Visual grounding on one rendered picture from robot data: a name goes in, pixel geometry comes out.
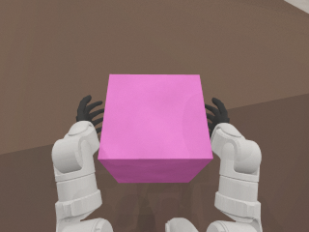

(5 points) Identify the right robot forearm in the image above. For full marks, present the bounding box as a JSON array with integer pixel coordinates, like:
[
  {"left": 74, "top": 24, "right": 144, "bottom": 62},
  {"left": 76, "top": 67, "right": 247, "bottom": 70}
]
[{"left": 211, "top": 123, "right": 263, "bottom": 232}]

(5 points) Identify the robot right thigh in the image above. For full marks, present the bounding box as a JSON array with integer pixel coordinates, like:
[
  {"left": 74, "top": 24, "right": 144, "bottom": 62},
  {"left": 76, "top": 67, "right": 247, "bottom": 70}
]
[{"left": 165, "top": 217, "right": 199, "bottom": 232}]

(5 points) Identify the carton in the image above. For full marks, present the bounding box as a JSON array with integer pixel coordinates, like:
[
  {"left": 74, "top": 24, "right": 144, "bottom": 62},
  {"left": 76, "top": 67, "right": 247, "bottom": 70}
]
[{"left": 98, "top": 74, "right": 213, "bottom": 184}]

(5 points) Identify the left robot hand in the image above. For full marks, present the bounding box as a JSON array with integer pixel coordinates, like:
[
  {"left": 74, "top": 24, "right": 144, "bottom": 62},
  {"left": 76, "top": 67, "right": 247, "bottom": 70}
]
[{"left": 75, "top": 95, "right": 105, "bottom": 133}]

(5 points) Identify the robot left upper arm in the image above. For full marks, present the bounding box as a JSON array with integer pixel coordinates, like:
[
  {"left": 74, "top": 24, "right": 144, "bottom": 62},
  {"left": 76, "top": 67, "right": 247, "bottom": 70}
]
[{"left": 62, "top": 217, "right": 113, "bottom": 232}]

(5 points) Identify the right robot hand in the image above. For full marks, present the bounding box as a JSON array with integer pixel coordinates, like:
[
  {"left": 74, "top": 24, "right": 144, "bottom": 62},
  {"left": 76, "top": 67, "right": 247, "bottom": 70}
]
[{"left": 204, "top": 98, "right": 230, "bottom": 139}]

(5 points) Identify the robot right upper arm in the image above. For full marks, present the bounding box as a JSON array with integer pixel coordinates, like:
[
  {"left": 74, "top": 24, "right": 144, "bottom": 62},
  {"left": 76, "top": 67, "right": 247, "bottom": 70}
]
[{"left": 206, "top": 220, "right": 257, "bottom": 232}]

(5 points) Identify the left robot forearm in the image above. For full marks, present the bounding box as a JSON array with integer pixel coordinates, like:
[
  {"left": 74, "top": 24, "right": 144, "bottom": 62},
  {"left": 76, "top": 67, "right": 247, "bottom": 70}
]
[{"left": 51, "top": 121, "right": 102, "bottom": 232}]

